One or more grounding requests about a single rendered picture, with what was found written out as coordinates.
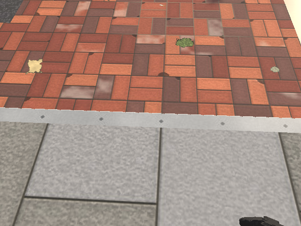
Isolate right robot hand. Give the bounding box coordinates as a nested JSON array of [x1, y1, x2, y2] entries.
[[239, 216, 284, 226]]

